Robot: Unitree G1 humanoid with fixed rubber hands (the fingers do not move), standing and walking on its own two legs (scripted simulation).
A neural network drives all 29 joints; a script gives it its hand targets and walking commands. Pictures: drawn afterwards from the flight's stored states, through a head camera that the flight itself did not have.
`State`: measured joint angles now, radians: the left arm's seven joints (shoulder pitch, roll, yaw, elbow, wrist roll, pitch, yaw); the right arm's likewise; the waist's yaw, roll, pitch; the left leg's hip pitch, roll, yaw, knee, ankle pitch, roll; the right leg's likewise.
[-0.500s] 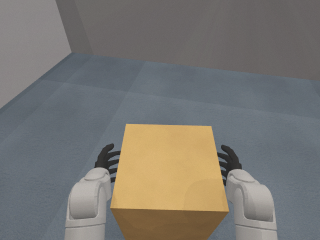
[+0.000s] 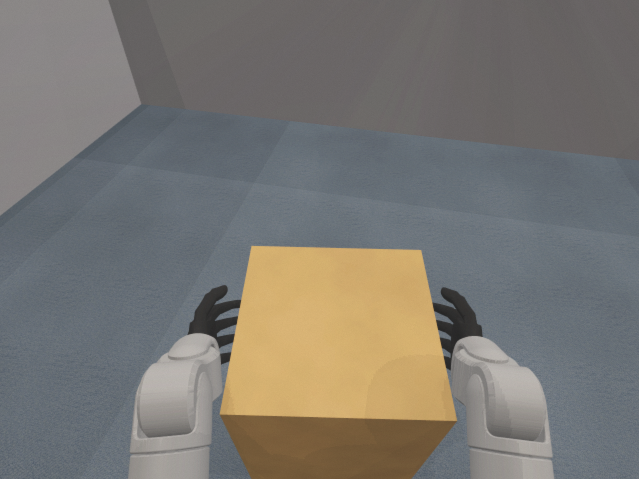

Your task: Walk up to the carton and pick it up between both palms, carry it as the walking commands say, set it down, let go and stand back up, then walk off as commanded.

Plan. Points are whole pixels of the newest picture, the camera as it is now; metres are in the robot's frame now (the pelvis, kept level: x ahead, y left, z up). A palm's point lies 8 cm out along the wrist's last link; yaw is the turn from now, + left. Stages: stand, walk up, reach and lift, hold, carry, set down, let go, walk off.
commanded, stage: carry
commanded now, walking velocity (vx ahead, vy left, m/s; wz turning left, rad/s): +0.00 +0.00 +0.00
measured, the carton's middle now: (332, 370) +0.28 +0.00 +0.01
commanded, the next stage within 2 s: none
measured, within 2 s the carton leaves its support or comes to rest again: neither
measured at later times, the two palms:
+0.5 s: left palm (209, 352) +0.26 +0.14 +0.08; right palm (475, 354) +0.26 -0.16 +0.08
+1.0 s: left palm out of the picture +0.13 +0.08 +0.06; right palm (570, 476) +0.14 -0.22 +0.07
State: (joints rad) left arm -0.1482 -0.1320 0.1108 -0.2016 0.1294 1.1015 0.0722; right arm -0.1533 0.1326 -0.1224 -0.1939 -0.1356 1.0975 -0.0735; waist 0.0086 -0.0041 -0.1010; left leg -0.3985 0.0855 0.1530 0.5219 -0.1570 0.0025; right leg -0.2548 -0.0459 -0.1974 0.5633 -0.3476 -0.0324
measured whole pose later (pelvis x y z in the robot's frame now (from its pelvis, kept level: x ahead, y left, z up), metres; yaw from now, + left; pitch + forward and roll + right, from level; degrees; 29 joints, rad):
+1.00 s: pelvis -0.13 -0.08 -0.01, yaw +3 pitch +5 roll +0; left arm -0.14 -0.13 0.09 -0.36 0.11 1.20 0.09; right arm -0.14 0.13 -0.11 -0.35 -0.10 1.18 -0.10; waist -0.01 -0.04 -0.06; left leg -0.35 0.06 0.12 0.66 -0.39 0.01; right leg -0.56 0.01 -0.25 0.72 -0.37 -0.08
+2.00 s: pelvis -0.48 -0.36 -0.01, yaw +3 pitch +2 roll +0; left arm -0.15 -0.13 0.07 -0.29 0.10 1.18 0.10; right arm -0.12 0.13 -0.14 -0.34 -0.12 1.19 -0.08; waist 0.01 0.05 -0.03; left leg -0.63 0.11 0.01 0.96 -0.50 -0.04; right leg -0.34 -0.06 -0.04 0.62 -0.31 0.03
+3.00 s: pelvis -0.85 -0.61 +0.00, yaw +4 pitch +3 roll -3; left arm -0.12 -0.13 0.09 -0.35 0.11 1.19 0.10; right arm -0.14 0.13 -0.11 -0.31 -0.10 1.17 -0.08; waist 0.02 -0.03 -0.04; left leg -0.38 0.10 0.12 0.61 -0.28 0.03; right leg -0.65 0.04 -0.01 1.09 -0.41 0.03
